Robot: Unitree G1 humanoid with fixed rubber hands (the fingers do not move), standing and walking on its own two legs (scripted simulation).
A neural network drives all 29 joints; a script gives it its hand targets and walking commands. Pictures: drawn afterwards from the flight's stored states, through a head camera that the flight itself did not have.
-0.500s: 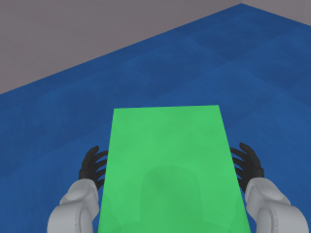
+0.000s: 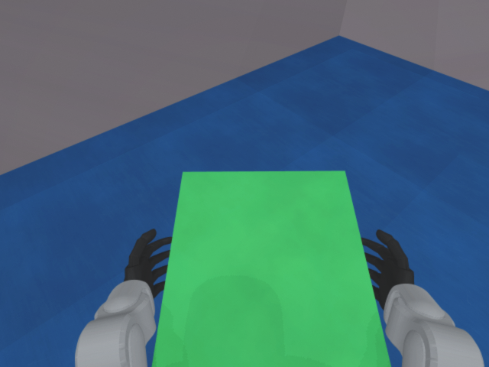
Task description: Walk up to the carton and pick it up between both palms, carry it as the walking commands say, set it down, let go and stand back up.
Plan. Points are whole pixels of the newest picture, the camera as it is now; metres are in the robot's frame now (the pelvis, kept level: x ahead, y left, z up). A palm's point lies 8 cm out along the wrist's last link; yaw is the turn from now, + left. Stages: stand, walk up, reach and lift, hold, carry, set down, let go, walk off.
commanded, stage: carry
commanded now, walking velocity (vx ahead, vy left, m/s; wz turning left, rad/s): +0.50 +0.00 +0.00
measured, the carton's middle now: (263, 284) +0.26 -0.01 +0.01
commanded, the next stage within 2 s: none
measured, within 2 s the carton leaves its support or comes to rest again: neither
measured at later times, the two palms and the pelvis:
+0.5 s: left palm (188, 156) +0.49 +0.13 +0.08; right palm (355, 149) +0.52 -0.21 +0.07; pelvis +0.27 -0.06 +0.00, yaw +4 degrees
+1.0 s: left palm (195, 135) +0.61 +0.13 +0.04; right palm (337, 128) +0.63 -0.21 +0.04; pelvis +0.36 -0.05 -0.01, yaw +3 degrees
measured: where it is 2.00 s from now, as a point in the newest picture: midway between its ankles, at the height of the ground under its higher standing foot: outside the picture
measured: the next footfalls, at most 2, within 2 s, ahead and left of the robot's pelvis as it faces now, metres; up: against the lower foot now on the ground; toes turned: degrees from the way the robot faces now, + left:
right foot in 0.24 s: +0.36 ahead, -0.12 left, +0.00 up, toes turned -2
left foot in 0.52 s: +0.32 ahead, +0.08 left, +0.00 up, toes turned -10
